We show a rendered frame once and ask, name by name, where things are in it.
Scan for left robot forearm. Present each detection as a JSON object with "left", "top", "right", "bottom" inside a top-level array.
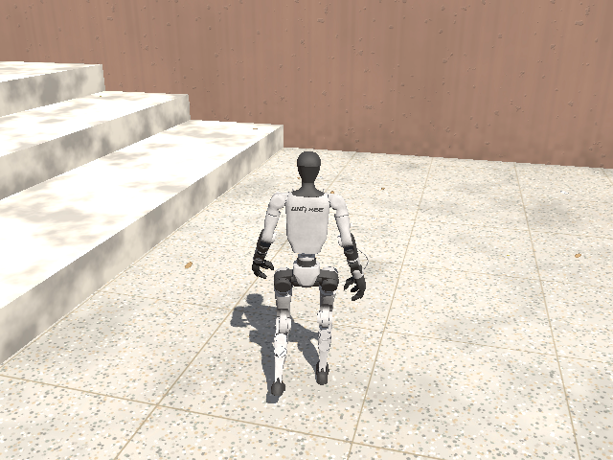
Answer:
[{"left": 253, "top": 229, "right": 271, "bottom": 264}]

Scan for robot right thigh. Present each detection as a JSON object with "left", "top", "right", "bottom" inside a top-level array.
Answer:
[{"left": 317, "top": 266, "right": 339, "bottom": 328}]

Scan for robot right upper arm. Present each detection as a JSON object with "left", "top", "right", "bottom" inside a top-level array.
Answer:
[{"left": 328, "top": 194, "right": 353, "bottom": 248}]

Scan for robot left hand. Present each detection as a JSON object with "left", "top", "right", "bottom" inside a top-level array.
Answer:
[{"left": 252, "top": 260, "right": 274, "bottom": 279}]

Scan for robot right foot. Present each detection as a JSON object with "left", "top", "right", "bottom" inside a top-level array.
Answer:
[{"left": 316, "top": 361, "right": 329, "bottom": 385}]

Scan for robot right hand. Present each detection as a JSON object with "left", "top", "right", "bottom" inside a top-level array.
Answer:
[{"left": 344, "top": 275, "right": 366, "bottom": 301}]

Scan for right robot forearm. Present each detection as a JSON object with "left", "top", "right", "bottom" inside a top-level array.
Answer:
[{"left": 344, "top": 233, "right": 364, "bottom": 279}]

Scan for robot left upper arm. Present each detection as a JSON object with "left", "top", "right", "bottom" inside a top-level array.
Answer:
[{"left": 261, "top": 192, "right": 288, "bottom": 243}]

